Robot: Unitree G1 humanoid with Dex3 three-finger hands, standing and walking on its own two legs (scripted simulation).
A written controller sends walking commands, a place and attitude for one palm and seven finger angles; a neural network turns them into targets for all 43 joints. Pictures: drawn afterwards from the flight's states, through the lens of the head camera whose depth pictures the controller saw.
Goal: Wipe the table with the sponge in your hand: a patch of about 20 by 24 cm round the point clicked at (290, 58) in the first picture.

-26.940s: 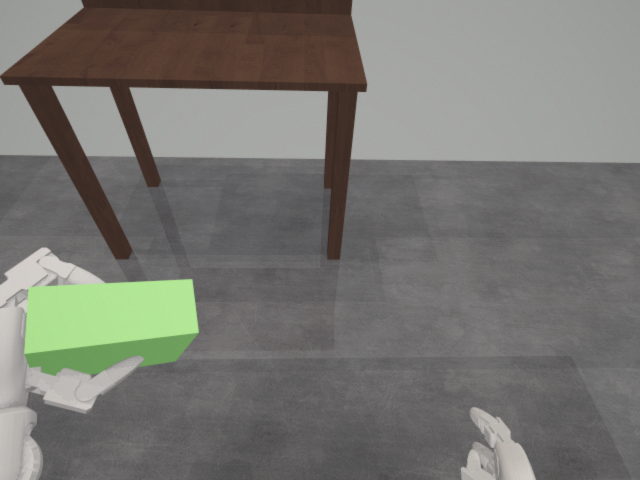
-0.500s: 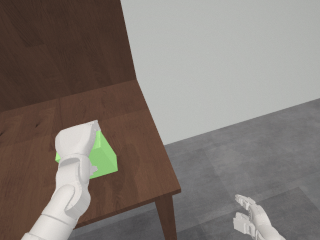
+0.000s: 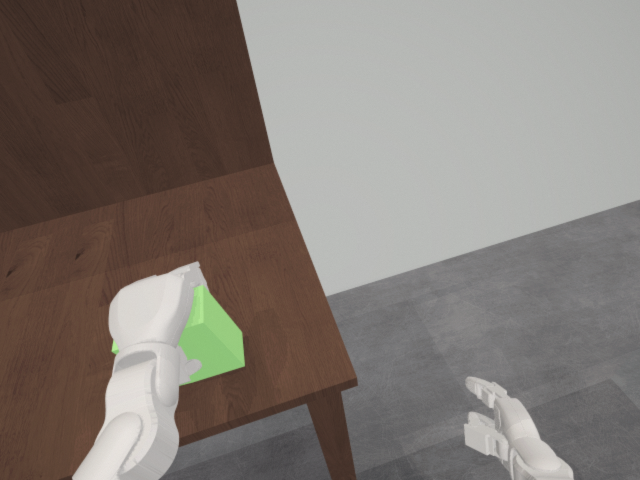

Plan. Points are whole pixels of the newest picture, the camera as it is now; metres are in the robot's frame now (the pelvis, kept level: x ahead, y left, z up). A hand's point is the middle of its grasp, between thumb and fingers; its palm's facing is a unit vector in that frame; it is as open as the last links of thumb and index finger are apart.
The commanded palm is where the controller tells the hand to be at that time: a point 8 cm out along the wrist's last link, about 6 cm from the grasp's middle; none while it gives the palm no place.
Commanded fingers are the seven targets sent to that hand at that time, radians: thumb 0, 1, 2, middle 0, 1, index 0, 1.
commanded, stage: wipe back along the middle lane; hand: left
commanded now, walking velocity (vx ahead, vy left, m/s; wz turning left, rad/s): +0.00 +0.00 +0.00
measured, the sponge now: (193, 347) +0.27 +0.21 +0.04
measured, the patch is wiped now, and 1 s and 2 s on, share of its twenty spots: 0.75 0.75 0.90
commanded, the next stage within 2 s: slide across to the third lane in 0.02 s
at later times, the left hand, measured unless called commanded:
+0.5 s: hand (192, 341) +0.24 +0.19 +0.10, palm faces +0.09 -0.13 -0.99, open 9.8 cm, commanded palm +0.21 +0.16 +0.15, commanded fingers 0.00 0.10 1.30 -1.20 -1.60 -1.20 -1.60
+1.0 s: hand (238, 324) +0.27 +0.14 +0.09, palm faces +0.07 -0.11 -0.99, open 9.9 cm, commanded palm +0.24 +0.13 +0.14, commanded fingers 0.00 0.10 1.30 -1.20 -1.60 -1.20 -1.60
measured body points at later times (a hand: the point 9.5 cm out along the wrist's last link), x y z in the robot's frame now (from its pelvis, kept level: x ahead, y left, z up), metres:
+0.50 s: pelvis -0.02 -0.01 +0.00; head -0.04 -0.07 +0.45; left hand +0.23 +0.19 +0.15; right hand +0.23 -0.21 -0.08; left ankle -0.02 +0.11 -0.74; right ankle -0.05 -0.10 -0.74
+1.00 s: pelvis -0.03 -0.01 +0.00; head -0.07 -0.08 +0.44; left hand +0.26 +0.14 +0.15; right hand +0.21 -0.20 -0.09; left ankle -0.02 +0.11 -0.74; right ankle -0.05 -0.10 -0.74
